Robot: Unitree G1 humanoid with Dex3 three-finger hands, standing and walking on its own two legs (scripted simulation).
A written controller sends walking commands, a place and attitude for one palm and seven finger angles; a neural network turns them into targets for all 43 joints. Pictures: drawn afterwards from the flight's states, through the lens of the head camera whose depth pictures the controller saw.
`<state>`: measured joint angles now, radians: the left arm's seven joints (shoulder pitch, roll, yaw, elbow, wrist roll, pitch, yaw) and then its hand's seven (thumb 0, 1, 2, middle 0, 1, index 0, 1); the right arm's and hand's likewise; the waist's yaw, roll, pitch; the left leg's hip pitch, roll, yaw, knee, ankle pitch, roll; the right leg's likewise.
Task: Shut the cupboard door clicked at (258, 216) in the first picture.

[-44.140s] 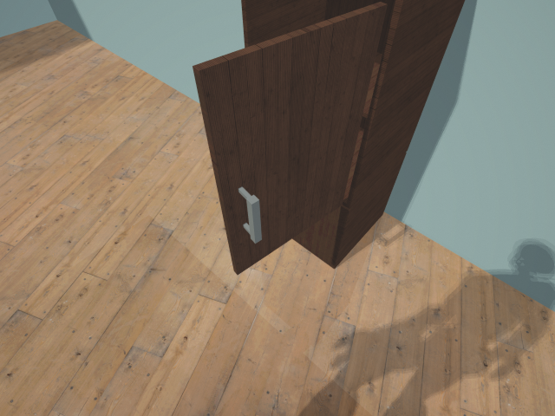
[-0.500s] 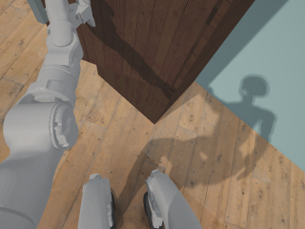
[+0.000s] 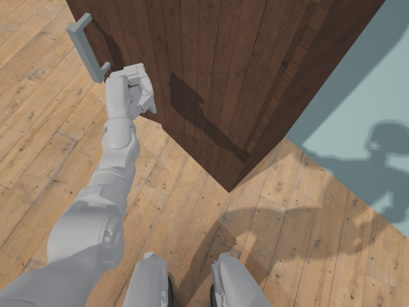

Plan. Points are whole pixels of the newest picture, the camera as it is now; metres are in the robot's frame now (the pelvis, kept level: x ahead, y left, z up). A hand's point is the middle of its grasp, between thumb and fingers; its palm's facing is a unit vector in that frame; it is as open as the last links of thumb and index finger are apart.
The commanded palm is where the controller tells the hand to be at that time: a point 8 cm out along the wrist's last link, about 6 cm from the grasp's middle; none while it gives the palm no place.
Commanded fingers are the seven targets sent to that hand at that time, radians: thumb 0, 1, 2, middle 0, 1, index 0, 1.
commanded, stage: pull the fist back off the door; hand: left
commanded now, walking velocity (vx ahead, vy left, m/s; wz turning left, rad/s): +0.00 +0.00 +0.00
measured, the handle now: (92, 50) +0.63 +0.18 +0.04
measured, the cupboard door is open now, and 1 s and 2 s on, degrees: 23 23 23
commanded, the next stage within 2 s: draw the hand back to the body in 0.18 s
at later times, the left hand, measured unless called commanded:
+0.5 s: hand (133, 114) +0.45 +0.09 +0.07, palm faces +0.04 -1.00 -0.07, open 3.1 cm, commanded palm +0.40 +0.14 +0.09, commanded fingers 0.00 0.90 0.90 -1.30 -1.50 -1.30 -1.50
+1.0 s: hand (19, 178) +0.31 +0.18 +0.18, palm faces +0.07 -0.98 -0.20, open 3.2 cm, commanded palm +0.27 +0.24 +0.20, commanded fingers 0.00 0.90 0.90 -0.86 -1.02 -0.86 -1.02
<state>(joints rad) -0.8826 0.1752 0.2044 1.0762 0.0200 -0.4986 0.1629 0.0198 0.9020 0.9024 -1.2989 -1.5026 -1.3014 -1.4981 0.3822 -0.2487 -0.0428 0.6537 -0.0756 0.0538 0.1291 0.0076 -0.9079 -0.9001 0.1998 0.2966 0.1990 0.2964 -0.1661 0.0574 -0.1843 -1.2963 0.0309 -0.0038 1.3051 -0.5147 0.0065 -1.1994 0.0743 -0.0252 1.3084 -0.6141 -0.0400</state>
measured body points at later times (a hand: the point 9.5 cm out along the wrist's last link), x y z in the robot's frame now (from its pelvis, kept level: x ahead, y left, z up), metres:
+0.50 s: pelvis +0.00 -0.01 +0.02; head +0.12 -0.03 +0.46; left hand +0.44 +0.14 +0.08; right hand +0.06 -0.25 -0.12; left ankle +0.04 +0.12 -0.61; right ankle -0.01 -0.10 -0.61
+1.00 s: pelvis +0.02 +0.02 +0.11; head +0.03 +0.01 +0.56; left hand +0.30 +0.23 +0.19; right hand +0.22 -0.21 +0.03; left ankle +0.04 +0.12 -0.61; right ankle -0.01 -0.10 -0.61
